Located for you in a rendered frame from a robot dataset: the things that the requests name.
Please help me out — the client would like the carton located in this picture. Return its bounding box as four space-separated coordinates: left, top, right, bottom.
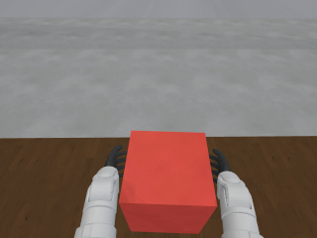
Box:
119 130 217 234

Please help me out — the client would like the left robot forearm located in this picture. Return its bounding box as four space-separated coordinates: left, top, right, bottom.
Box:
74 166 119 238

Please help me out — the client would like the right robot forearm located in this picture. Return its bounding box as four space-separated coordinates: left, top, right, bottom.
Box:
217 171 264 238

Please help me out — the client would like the right robot hand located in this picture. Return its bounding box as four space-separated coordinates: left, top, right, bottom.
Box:
209 149 231 183

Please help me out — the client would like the left robot hand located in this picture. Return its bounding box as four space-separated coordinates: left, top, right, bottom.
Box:
104 145 128 178

